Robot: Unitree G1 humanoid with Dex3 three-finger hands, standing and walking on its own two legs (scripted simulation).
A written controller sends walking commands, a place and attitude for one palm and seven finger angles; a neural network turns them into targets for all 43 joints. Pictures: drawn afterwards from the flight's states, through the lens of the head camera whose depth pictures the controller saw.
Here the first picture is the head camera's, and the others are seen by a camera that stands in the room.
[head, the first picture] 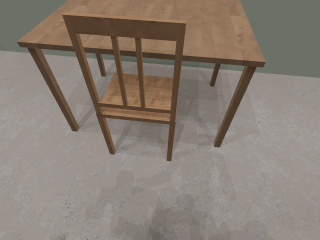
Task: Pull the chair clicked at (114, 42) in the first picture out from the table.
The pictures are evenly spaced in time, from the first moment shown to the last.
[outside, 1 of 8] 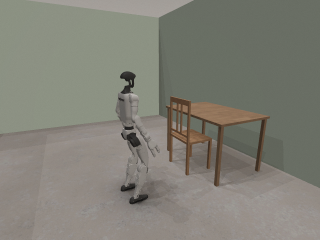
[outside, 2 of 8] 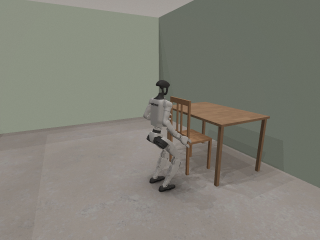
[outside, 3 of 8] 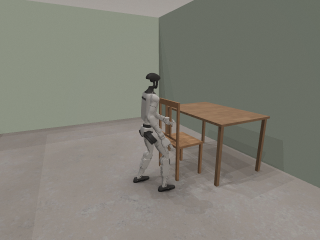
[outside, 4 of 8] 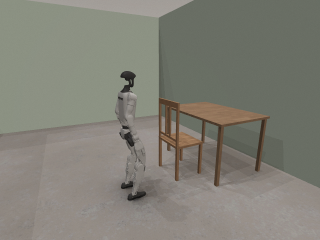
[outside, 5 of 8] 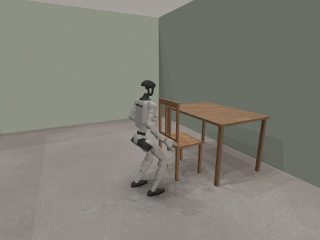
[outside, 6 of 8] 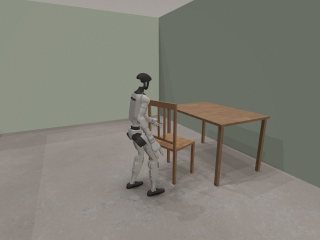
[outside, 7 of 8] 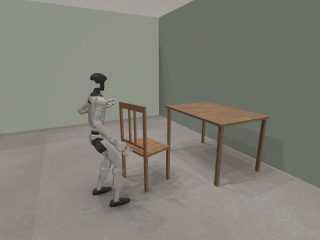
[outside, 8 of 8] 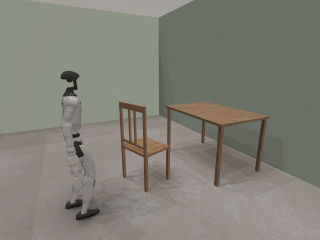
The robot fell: no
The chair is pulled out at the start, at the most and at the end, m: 0.00 0.68 0.68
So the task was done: yes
